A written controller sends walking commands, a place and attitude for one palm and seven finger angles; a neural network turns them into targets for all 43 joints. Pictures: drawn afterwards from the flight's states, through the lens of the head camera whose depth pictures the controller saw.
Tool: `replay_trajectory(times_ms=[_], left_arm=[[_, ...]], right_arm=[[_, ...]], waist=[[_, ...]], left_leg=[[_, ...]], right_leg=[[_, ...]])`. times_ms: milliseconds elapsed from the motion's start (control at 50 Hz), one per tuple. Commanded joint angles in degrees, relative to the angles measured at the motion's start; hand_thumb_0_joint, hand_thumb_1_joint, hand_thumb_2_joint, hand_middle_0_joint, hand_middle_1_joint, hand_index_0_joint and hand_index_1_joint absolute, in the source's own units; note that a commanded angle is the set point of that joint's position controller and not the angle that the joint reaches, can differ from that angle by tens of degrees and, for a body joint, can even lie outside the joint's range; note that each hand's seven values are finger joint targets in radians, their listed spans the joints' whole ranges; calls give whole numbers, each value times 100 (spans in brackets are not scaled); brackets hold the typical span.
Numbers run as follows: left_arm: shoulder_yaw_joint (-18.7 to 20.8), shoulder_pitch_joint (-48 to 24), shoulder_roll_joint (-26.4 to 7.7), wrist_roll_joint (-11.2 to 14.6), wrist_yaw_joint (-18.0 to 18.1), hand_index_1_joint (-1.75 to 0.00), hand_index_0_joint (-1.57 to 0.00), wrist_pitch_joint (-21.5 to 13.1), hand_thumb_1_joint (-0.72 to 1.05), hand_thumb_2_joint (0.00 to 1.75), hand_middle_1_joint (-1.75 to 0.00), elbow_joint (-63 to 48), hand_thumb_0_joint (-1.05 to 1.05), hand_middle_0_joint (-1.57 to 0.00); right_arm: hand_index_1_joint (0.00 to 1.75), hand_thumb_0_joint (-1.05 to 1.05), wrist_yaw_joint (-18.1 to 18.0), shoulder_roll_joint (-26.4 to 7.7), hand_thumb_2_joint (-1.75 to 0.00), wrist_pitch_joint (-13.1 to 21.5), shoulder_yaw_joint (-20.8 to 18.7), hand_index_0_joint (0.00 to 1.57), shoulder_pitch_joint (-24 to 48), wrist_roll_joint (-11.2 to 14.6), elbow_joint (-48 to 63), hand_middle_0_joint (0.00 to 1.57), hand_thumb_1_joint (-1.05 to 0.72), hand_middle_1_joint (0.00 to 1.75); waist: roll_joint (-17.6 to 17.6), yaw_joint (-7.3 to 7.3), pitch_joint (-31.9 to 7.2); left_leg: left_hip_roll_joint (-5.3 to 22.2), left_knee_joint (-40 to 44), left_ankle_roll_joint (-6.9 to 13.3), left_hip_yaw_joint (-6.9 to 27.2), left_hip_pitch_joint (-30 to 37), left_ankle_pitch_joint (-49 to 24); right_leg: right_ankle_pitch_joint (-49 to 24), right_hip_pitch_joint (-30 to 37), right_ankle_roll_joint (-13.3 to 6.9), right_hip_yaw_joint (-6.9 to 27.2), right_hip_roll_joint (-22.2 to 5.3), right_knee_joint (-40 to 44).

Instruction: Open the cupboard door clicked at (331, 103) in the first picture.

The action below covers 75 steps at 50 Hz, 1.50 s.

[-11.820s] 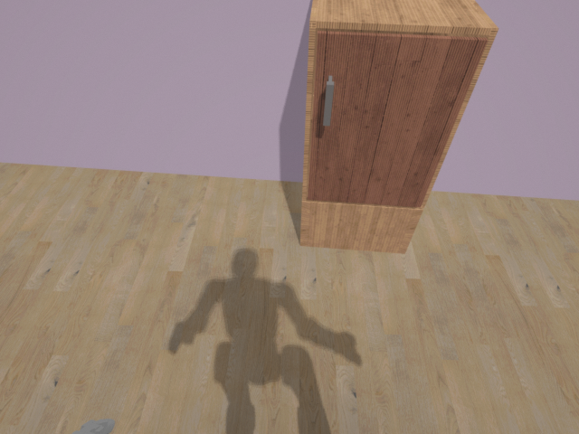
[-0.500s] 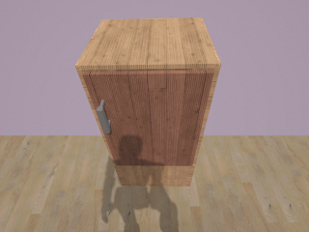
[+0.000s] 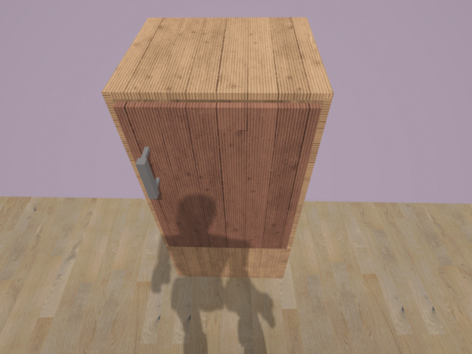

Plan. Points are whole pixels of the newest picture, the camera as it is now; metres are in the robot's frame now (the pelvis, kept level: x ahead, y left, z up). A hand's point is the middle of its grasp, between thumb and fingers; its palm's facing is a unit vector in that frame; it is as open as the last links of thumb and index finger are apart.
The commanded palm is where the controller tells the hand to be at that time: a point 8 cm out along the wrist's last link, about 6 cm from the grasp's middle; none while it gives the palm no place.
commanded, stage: raise the hand with hooked fingers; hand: left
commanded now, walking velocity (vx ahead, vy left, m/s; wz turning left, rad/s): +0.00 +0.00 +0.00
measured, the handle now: (150, 173) +0.50 +0.24 -0.03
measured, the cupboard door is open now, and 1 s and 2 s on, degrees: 0 0 0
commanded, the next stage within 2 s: none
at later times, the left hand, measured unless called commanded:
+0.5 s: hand (122, 339) +0.16 +0.21 -0.06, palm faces +0.10 -0.99 -0.06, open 9.6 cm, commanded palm +0.15 +0.26 -0.05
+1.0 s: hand (97, 307) +0.20 +0.26 -0.04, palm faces +0.04 -1.00 -0.05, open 12.5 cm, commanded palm +0.17 +0.31 -0.03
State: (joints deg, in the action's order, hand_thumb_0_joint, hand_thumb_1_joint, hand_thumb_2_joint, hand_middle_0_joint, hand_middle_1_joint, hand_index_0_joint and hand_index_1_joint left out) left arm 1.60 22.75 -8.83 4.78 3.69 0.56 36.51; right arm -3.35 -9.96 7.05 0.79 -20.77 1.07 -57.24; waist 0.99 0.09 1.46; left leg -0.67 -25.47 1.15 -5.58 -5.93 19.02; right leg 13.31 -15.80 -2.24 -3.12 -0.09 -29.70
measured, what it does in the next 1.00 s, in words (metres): lowers itself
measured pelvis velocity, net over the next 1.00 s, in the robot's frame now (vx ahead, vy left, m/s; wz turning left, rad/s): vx -0.04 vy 0.01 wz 0.04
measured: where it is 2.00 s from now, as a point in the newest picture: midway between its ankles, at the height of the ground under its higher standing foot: outside the picture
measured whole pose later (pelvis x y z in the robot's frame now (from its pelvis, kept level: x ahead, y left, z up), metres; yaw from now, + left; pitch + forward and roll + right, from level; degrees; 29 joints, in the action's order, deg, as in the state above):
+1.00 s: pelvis -0.04 +0.01 -0.08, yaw +2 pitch +15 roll -2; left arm 18.4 11.6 -18.5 19.8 -23.6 -22.8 11.7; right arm -2.4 -17.8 14.2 0.0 -15.8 1.7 -30.1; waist 0.1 -1.2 -6.8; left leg -0.5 -65.1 2.7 -1.2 -47.3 33.0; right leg 22.9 -52.5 -1.8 -6.5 -1.8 -60.3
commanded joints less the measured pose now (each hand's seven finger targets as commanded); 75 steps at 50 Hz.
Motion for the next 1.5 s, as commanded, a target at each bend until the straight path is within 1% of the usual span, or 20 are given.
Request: replay_trajectory(times_ms=[0, 20, 40, 60, 100, 140, 160, 200, 260, 300, 340, 420, 480, 560, 660, 840, 960, 1140, 1280, 1480], left_arm=[[329, -1184, -524, 512, 69, -37, -21, -964, 78, 85, -37, -3208, 0, -21], [809, -1090, -863, 544, -137, -39, -21, -1349, 76, 84, -39, -3012, 0, -21], [960, -356, -686, 628, -394, -40, -21, -1722, 74, 83, -40, -2492, 0, -21], [1080, 226, -617, 706, -717, -42, -21, -2102, 71, 82, -42, -2109, 0, -21], [999, 412, -308, 963, -1478, -45, -22, -3064, 67, 80, -45, -1957, 0, -22], [1276, 467, -604, 1152, -2258, -48, -22, -4005, 62, 78, -48, -2000, 0, -22], [1484, 533, -866, 1186, -2601, -50, -22, -4141, 60, 77, -50, -1739, 0, -22], [1423, 78, -986, 1392, -2971, -53, -22, -3810, 55, 75, -53, -2304, 0, -22], [1621, -787, -1334, 1657, -2920, -57, -23, -3145, 48, 72, -57, -3303, 0, -23], [1736, -1128, -1462, 1553, -2603, -60, -23, -3123, 43, 70, -60, -4139, 0, -23], [1681, -1370, -1506, 1348, -2295, -63, -24, -3285, 39, 68, -63, -4867, 0, -24], [1400, -1651, -1431, 1206, -2289, -69, -24, -3327, 29, 64, -69, -4693, 0, -24], [1541, -1614, -1606, 1313, -2598, -74, -25, -3019, 22, 61, -74, -4201, 0, -25], [1956, -1190, -1745, 1595, -2816, -80, -25, -2369, 13, 57, -80, -3444, 0, -25], [2232, -1099, -1813, 1722, -2682, -87, -26, -2380, 1, 52, -87, -3605, 0, -26], [2105, -1442, -1871, 1613, -2659, -100, -28, -2756, -20, 43, -100, -3637, 0, -28], [2223, -1842, -2127, 1645, -2742, -110, -29, -2689, -34, 37, -110, -3718, 0, -29], [2309, -2209, -2231, 1653, -2956, -120, -30, -2374, -50, 30, -120, -3297, 0, -30], [2580, -2810, -2636, 1682, -3165, -120, -30, -2281, -50, 30, -120, -3119, 0, -30], [2901, -3402, -3053, 1788, -3468, -120, -30, -2213, -50, 30, -120, -2356, 0, -30]], right_arm=[[30, 0, -82, -1198, -90, 1145, -330, 20, 1002, 77, 1771, 20, -90, 30], [30, 0, -48, -1290, -90, 1190, -438, 20, 832, -18, 1908, 20, -90, 30], [30, 0, 1, -1237, -90, 1227, -480, 20, 887, -65, 2109, 20, -90, 30], [30, 0, 111, -1203, -90, 1268, -492, 20, 961, -51, 2362, 20, -90, 30], [30, 0, 301, -1162, -90, 1324, -522, 20, 1144, -56, 2757, 20, -90, 30], [30, 0, 447, -1226, -90, 1351, -611, 20, 1261, -57, 3107, 20, -90, 30], [30, 0, 507, -1301, -90, 1303, -657, 20, 1179, -2, 3249, 20, -90, 30], [30, 0, 483, -1380, -90, 1175, -618, 20, 1380, 94, 3749, 20, -90, 30], [30, 0, 340, -1343, -90, 1016, -572, 20, 1365, 169, 4148, 20, -90, 30], [30, 0, 270, -1240, -90, 987, -570, 20, 1070, 127, 4095, 20, -90, 30], [30, 0, 246, -1166, -90, 973, -519, 20, 883, 49, 3937, 20, -90, 30], [30, 0, 177, -1169, -90, 993, -384, 20, 836, 21, 3557, 20, -90, 30], [30, 0, 123, -1234, -90, 1047, -325, 20, 912, 68, 3458, 20, -90, 30], [30, 0, 87, -1226, -90, 1038, -292, 20, 1054, 129, 3495, 20, -90, 30], [30, 0, 131, -1171, -90, 1083, -291, 20, 1018, 75, 3532, 20, -90, 30], [30, 0, 112, -1381, -90, 1094, -324, 20, 731, 77, 3556, 20, -90, 30], [30, 0, 67, -1464, -90, 1002, -299, 20, 606, 55, 3532, 20, -90, 30], [30, 0, 78, -1477, -90, 843, -254, 20, 569, 76, 3546, 20, -90, 30], [30, 0, 75, -1492, -90, 786, -205, 20, 519, 51, 3492, 20, -90, 30], [30, 0, 25, -1553, -90, 717, -172, 20, 471, 67, 3425, 20, -90, 30]], waist=[[-344, -350, 140], [-795, -334, -216], [-1274, -140, -344], [-983, 94, -435], [-1075, 223, -636], [-960, 284, -1109], [-736, 335, -1233], [-740, 325, -1630], [-556, 187, -1769], [148, 72, -2058], [494, -49, -2420], [549, -330, -2221], [451, -242, -2382], [-162, 2, -2381], [-335, 129, -2435], [142, -31, -2089], [577, -22, -2170], [469, -60, -2165], [597, -45, -2392], [446, -54, -2335]], left_leg=[[180, -126, -150, 776, -1256, -1448], [94, -471, -62, 689, -1564, -1007], [52, -784, -35, 647, -2071, -634], [-44, -1092, -74, 562, -2457, -406], [-142, -1823, -148, 418, -3348, 24], [-230, -2564, -176, 371, -4084, 236], [-235, -2847, -167, 354, -4330, 223], [-334, -3114, -61, 258, -4765, 467], [-278, -3369, 7, 352, -5002, 855], [-151, -3463, 52, 393, -4702, 426], [-53, -3506, 65, 484, -4387, -147], [40, -3600, 69, 658, -4440, -184], [31, -3542, 61, 703, -4538, -135], [-12, -3301, 41, 732, -4779, -64], [-20, -3066, 16, 765, -4700, -302], [-49, -2767, 6, 751, -4331, 139], [1, -2666, -143, 886, -3800, -624], [51, -2561, -245, 932, -3551, -1063], [83, -2513, -324, 1005, -3258, -1473], [42, -2424, -215, 907, -3520, -1035]], right_leg=[[-208, -595, 76, -6, -98, 104], [84, -768, 114, -34, -118, 3], [472, -935, 132, -51, -128, -238], [692, -1019, 85, 86, -179, -514], [1012, -1508, 48, 231, -195, -1219], [1025, -1568, -3, 625, -263, -1719], [958, -1567, -51, 888, -343, -1882], [1332, -1562, 21, 1178, -388, -1886], [2333, -1750, 84, 1472, -374, -1644], [1847, -1800, 73, 1268, -270, -1873], [818, -1754, 60, 988, -171, -2238], [546, -2148, 69, 701, -59, -2460], [651, -2045, 81, 623, -54, -2459], [1042, -1590, 111, 639, -90, -2189], [829, -1452, 92, 486, -76, -2231], [1260, -2083, 80, 220, -60, -2204], [412, -2094, -11, -53, 66, -2461], [63, -1997, 26, -136, 101, -2346], [-100, -1942, -10, -156, 138, -2325], [52, -1687, -22, -35, 120, -2129]])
